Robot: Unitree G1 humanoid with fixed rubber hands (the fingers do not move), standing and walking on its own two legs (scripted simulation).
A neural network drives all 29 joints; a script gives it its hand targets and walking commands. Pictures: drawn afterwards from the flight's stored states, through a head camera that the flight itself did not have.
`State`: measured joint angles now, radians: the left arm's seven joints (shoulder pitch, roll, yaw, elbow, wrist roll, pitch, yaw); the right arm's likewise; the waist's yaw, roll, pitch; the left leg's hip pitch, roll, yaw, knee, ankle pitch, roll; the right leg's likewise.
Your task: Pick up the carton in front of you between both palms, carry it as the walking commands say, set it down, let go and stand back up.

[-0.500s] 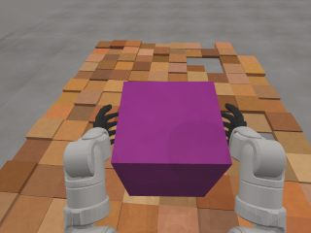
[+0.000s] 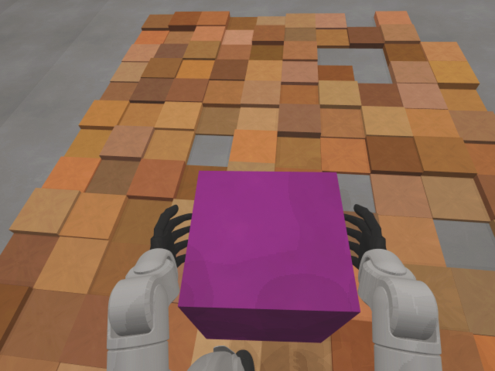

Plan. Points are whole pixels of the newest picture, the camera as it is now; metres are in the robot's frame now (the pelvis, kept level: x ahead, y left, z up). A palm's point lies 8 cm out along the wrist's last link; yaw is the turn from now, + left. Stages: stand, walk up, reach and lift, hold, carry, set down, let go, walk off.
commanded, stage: carry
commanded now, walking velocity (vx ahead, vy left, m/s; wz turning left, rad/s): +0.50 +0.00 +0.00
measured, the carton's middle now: (265, 263) +0.31 +0.00 -0.02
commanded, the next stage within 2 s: none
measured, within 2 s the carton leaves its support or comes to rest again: neither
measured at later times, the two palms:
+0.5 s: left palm (217, 40) +0.64 +0.07 +0.19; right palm (386, 35) +0.64 -0.23 +0.18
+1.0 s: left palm (233, 7) +1.00 +0.06 +0.09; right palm (344, 6) +0.98 -0.24 +0.08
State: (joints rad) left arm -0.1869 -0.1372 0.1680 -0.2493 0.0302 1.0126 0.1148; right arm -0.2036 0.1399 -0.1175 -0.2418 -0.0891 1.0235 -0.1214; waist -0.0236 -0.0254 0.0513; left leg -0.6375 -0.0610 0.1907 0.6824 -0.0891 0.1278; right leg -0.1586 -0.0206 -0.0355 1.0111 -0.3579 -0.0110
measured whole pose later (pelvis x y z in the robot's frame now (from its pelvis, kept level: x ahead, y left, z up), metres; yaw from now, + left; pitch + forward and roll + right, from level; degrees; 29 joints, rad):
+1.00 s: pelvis +0.64 -0.07 +0.01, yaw +0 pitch +6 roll +1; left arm -0.51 -0.09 0.26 -0.06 0.02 1.12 0.15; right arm -0.49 0.12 -0.24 -0.06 -0.08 1.10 -0.14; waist -0.06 -0.01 0.03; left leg -0.51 -0.03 0.14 0.62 -0.22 0.08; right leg -0.55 0.02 0.01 1.43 -0.45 -0.06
